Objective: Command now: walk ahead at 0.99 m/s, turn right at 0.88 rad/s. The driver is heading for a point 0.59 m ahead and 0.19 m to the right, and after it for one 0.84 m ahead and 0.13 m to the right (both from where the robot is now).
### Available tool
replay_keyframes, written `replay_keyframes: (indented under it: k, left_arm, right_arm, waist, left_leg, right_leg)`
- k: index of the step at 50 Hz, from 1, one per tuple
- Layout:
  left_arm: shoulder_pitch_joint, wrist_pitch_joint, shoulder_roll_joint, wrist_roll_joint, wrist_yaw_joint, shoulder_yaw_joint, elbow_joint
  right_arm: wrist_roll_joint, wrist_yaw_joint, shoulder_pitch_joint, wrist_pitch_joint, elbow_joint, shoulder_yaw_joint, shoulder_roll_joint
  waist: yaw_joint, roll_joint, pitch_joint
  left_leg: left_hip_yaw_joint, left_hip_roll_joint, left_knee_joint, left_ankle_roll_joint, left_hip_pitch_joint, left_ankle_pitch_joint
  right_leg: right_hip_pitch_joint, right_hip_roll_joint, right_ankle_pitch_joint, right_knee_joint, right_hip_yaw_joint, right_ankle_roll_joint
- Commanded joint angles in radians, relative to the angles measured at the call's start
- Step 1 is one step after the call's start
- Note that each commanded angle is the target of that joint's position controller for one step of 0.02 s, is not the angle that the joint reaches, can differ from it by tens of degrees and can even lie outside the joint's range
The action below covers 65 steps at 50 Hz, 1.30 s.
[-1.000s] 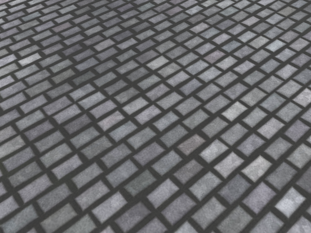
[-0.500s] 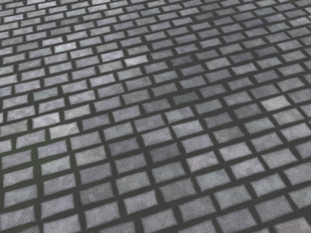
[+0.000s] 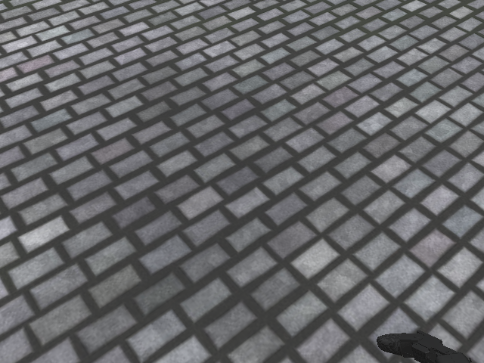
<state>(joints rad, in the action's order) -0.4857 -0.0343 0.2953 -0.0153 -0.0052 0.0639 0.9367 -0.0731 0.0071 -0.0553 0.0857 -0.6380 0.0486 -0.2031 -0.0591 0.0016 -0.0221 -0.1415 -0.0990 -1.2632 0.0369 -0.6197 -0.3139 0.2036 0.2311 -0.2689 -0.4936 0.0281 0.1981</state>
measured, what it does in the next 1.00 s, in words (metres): walks ahead, turning right: left foot, then right foot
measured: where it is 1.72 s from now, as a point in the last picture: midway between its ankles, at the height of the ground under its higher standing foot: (307, 267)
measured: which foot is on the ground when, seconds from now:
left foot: up 0.00-0.20, down 0.22-0.64, up 0.66-1.00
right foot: down 0.00-0.20, up 0.22-0.64, down 0.66-1.00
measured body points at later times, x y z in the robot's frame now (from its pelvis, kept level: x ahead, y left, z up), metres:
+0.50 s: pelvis +0.45 +0.05 +0.01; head +0.47 +0.04 +0.45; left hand +0.79 +0.15 -0.04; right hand +0.27 -0.20 -0.11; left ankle +0.39 +0.21 -0.73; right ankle +0.51 -0.09 -0.64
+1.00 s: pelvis +0.74 -0.10 +0.01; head +0.78 -0.14 +0.46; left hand +0.97 +0.05 -0.12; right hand +0.68 -0.38 -0.10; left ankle +0.95 -0.10 -0.68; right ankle +0.70 -0.12 -0.73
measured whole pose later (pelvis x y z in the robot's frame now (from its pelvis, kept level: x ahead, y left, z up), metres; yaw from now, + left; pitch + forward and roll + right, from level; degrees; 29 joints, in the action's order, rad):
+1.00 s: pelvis +0.74 -0.10 +0.01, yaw -48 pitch +1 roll -2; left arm -0.30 -0.03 0.26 -0.01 0.00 0.04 0.82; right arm -0.02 -0.02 -0.16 0.00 -0.68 -0.01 -0.24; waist -0.05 -0.04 -0.10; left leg -0.03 -0.09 -0.81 0.01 -0.63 -0.12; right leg 0.19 0.19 -0.21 -0.41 0.05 0.14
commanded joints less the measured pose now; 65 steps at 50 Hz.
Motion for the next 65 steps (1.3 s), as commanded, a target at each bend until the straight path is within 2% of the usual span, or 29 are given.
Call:
replay_keyframes:
  k: [1, 4, 7, 9, 10, 11, 12, 13, 15, 18, 21, 27, 29, 31, 32, 33, 34, 35, 37, 39, 43, 46, 51, 54, 55, 56, 57, 60, 65]
  left_arm:
    - [0.12, -0.06, 0.161, 0.005, 0.004, 0.038, -0.122]
    - [0.071, -0.06, 0.172, 0.023, -0.013, 0.055, -0.117]
    - [0.046, -0.052, 0.188, 0.017, -0.012, 0.068, -0.122]
    - [0.074, -0.052, 0.229, 0.005, -0.008, 0.078, -0.133]
    - [0.133, -0.056, 0.252, 0.003, -0.012, 0.081, -0.146]
    - [0.181, -0.069, 0.169, 0.002, -0.012, 0.058, -0.179]
    - [0.089, -0.072, -0.014, 0.046, -0.008, 0.01, -0.237]
    - [0.096, -0.057, 0.05, 0.034, -0.002, -0.003, -0.248]
    - [0.253, -0.031, 0.122, -0.009, -0.016, 0.012, -0.24]
    - [0.333, 0.006, 0.049, -0.024, -0.059, -0.007, -0.292]
    - [0.414, 0.026, 0.021, -0.024, -0.074, -0.029, -0.365]
    - [0.602, 0.027, 0.026, -0.018, -0.105, -0.055, -0.43]
    - [0.542, 0.017, 0.037, -0.027, -0.098, -0.052, -0.396]
    - [0.262, 0.004, 0.086, -0.035, -0.079, -0.024, -0.307]
    - [0.069, -0.006, 0.129, -0.032, -0.054, 0.004, -0.235]
    - [0.096, 0.003, 0.177, 0.001, -0.014, 0.036, -0.219]
    - [0.118, 0.021, 0.321, -0.028, -0.015, 0.064, -0.264]
    - [0.082, 0.029, 0.297, -0.018, -0.001, 0.075, -0.306]
    - [0.228, 0.028, 0.182, 0.006, 0.028, 0.045, -0.3]
    - [0.265, 0.006, 0.11, 0.015, 0.029, 0.017, -0.28]
    - [0.242, -0.022, 0.121, -0.007, 0.008, 0.018, -0.225]
    - [0.235, -0.017, 0.081, 0.002, 0.002, 0.007, -0.198]
    - [0.166, 0.0, 0.075, -0.006, 0.003, 0.002, -0.159]
    - [0.184, 0.005, 0.077, 0.003, 0.014, -0.001, -0.152]
    - [0.165, -0.002, 0.057, 0.006, 0.018, -0.007, -0.162]
    - [0.044, -0.002, 0.016, 0.009, 0.024, -0.014, -0.159]
    - [0.051, 0.018, 0.048, 0.004, 0.03, -0.006, -0.14]
    - [0.168, 0.063, 0.05, -0.004, 0.02, -0.002, -0.143]
    - [0.169, 0.088, 0.012, 0.004, 0.016, -0.026, -0.1]
  right_arm:
    - [0.015, 0.01, 0.042, -0.02, 0.086, -0.024, -0.143]
    - [0.05, 0.012, 0.134, -0.017, 0.116, -0.013, -0.11]
    - [0.051, 0.004, 0.137, -0.007, 0.124, -0.028, -0.146]
    - [0.053, -0.014, -0.027, 0.004, 0.078, -0.064, -0.222]
    - [0.051, -0.027, -0.223, 0.011, 0.033, -0.086, -0.263]
    - [0.029, -0.048, -0.464, 0.015, -0.007, -0.119, -0.337]
    - [-0.022, -0.048, -0.465, 0.013, -0.008, -0.136, -0.417]
    - [0.0, -0.041, -0.352, 0.0, -0.002, -0.149, -0.387]
    - [0.017, -0.03, -0.238, -0.008, -0.002, -0.114, -0.212]
    - [0.03, -0.021, -0.339, 0.008, -0.11, -0.093, -0.133]
    - [0.049, -0.002, -0.337, 0.035, -0.143, -0.093, -0.132]
    - [0.041, -0.015, -0.366, 0.048, -0.191, -0.105, -0.204]
    - [0.048, -0.032, -0.402, 0.034, -0.192, -0.115, -0.251]
    - [0.06, -0.048, -0.37, 0.008, -0.175, -0.131, -0.314]
    - [0.065, -0.04, -0.339, 0.002, -0.157, -0.132, -0.306]
    - [0.062, -0.023, -0.328, -0.005, -0.151, -0.134, -0.256]
    - [0.058, -0.029, -0.457, -0.005, -0.063, -0.117, -0.193]
    - [0.079, -0.038, -0.407, -0.006, -0.024, -0.105, -0.219]
    - [0.06, -0.035, -0.331, -0.012, -0.022, -0.094, -0.204]
    - [0.022, -0.038, -0.334, -0.052, -0.041, -0.094, -0.195]
    - [0.038, -0.035, -0.319, -0.082, -0.034, -0.082, -0.125]
    - [0.049, -0.031, -0.263, -0.079, -0.028, -0.074, -0.101]
    - [0.055, -0.037, -0.163, -0.078, -0.012, -0.08, -0.132]
    - [0.042, -0.041, -0.241, -0.058, -0.043, -0.084, -0.135]
    - [0.038, -0.045, -0.271, -0.043, -0.054, -0.088, -0.166]
    - [0.045, -0.042, -0.276, -0.044, -0.037, -0.101, -0.232]
    - [0.065, -0.039, -0.295, -0.059, -0.042, -0.095, -0.195]
    - [0.052, -0.039, -0.205, -0.075, -0.048, -0.074, -0.145]
    - [0.048, -0.035, -0.165, -0.096, -0.082, -0.081, -0.156]
  waist:
    - [0.074, -0.061, -0.122]
    - [-0.013, 0.011, -0.067]
    - [-0.036, 0.058, -0.016]
    - [0.049, 0.051, 0.105]
    - [0.175, 0.034, 0.208]
    - [0.278, -0.039, 0.339]
    - [0.172, -0.357, 0.439]
    - [0.13, -0.378, 0.397]
    - [0.135, -0.089, 0.136]
    - [0.101, -0.112, 0.034]
    - [0.062, -0.101, -0.005]
    - [0.058, -0.038, -0.129]
    - [0.027, -0.06, -0.076]
    - [-0.113, -0.086, 0.08]
    - [-0.177, -0.066, 0.166]
    - [-0.129, 0.105, 0.139]
    - [-0.017, 0.162, 0.305]
    - [-0.079, 0.039, 0.531]
    - [0.027, -0.099, 0.248]
    - [0.097, -0.134, 0.073]
    - [0.119, -0.085, 0.121]
    - [0.092, 0.006, 0.143]
    - [0.026, 0.063, 0.088]
    - [0.075, 0.05, 0.047]
    - [0.07, -0.015, 0.075]
    - [0.021, -0.184, 0.16]
    - [0.068, -0.226, 0.222]
    - [0.043, -0.081, 0.098]
    - [0.045, -0.145, 0.077]
  left_leg:
    - [0.11, -0.026, 0.32, 0.042, 0.093, 0.165]
    - [0.145, 0.026, 0.589, 0.026, 0.192, 0.396]
    - [0.13, 0.07, 0.737, 0.005, 0.238, 0.382]
    - [0.123, 0.12, 0.761, -0.017, 0.425, 0.228]
    - [0.123, 0.097, 0.744, -0.029, 0.642, 0.167]
    - [-0.037, -0.074, 0.72, -0.056, 0.893, -0.129]
    - [-0.572, -0.383, 0.914, -0.127, 1.098, -0.437]
    - [-0.806, -0.393, 1.04, -0.184, 1.014, -0.638]
    - [-0.392, -0.27, 1.005, -0.15, 0.748, -0.346]
    - [-0.083, -0.187, 1.018, -0.101, 0.617, 0.038]
    - [0.096, -0.181, 1.068, -0.086, 0.558, 0.295]
    - [0.4, -0.106, 1.151, -0.043, 0.528, 0.705]
    - [0.426, -0.102, 0.967, -0.024, 0.607, 1.221]
    - [0.395, -0.148, 0.567, -0.021, 0.551, 1.355]
    - [0.383, -0.144, 0.28, -0.016, 0.438, 1.132]
    - [0.389, 0.048, -0.068, 0.012, 0.182, 0.055]
    - [0.287, 0.107, -0.481, 0.058, -0.074, -0.316]
    - [0.105, 0.089, -0.564, 0.049, -0.177, -0.224]
    - [0.091, -0.007, -0.303, 0.03, -0.129, -0.108]
    - [0.097, -0.03, -0.143, 0.029, 0.019, -0.118]
    - [0.126, -0.012, 0.144, 0.011, 0.138, -0.007]
    - [0.15, 0.019, 0.349, -0.025, 0.186, 0.194]
    - [0.144, 0.061, 0.541, -0.048, 0.208, 0.197]
    - [0.136, 0.075, 0.788, -0.09, 0.347, 0.262]
    - [0.05, -0.016, 0.816, -0.112, 0.476, 0.612]
    - [-0.134, -0.228, 0.768, -0.234, 0.61, 1.051]
    - [-0.261, -0.322, 0.822, -0.355, 0.603, 1.101]
    - [-0.158, -0.214, 0.944, -0.3, 0.41, 0.598]
    - [-0.032, -0.09, 0.986, -0.215, 0.369, 0.237]
  right_leg:
    - [0.304, -0.23, 0.041, 0.376, 0.366, 0.146]
    - [0.19, -0.197, 0.243, 0.33, 0.325, 0.074]
    - [0.002, -0.229, 0.404, 0.223, 0.363, 0.024]
    - [-0.083, -0.228, 0.647, -0.009, 0.365, -0.02]
    - [-0.015, -0.195, 0.654, -0.239, 0.334, -0.044]
    - [0.146, -0.152, 0.438, -0.564, 0.272, -0.053]
    - [0.46, -0.057, -0.279, -0.864, 0.162, -0.082]
    - [0.608, -0.138, -0.174, -0.967, 0.108, -0.067]
    - [0.613, -0.244, -0.008, -0.896, 0.056, -0.076]
    - [0.606, -0.308, 0.007, -0.857, 0.053, -0.091]
    - [0.64, -0.323, 0.086, -0.809, 0.021, -0.094]
    - [0.46, -0.265, 0.263, -0.361, -0.175, -0.047]
    - [0.318, -0.161, 0.234, -0.272, -0.256, -0.03]
    - [-0.023, -0.096, 0.229, -0.193, -0.209, 0.002]
    - [-0.266, -0.103, 0.321, -0.101, -0.128, 0.039]
    - [-0.437, -0.205, 0.473, -0.042, 0.034, 0.047]
    - [-0.692, -0.499, 1.377, -0.205, 0.415, 0.236]
    - [-0.789, -0.597, 1.209, -0.082, 0.571, 0.342]
    - [-0.372, -0.505, 0.83, 0.076, 0.461, 0.24]
    - [-0.037, -0.433, 0.905, 0.135, 0.339, 0.172]
    - [0.081, -0.347, 1.055, 0.129, 0.192, 0.111]
    - [0.049, -0.277, 0.989, 0.116, 0.103, 0.017]
    - [-0.048, -0.321, 0.856, 0.07, 0.152, -0.009]
    - [-0.041, -0.32, 0.716, -0.047, 0.196, -0.049]
    - [0.015, -0.263, 0.536, -0.117, 0.183, -0.087]
    - [0.102, -0.151, 0.077, -0.273, 0.112, -0.129]
    - [0.14, -0.087, -0.319, -0.389, 0.049, -0.147]
    - [0.139, -0.138, -0.304, -0.502, 0.092, -0.18]
    - [0.022, -0.163, -0.193, -0.199, 0.003, -0.204]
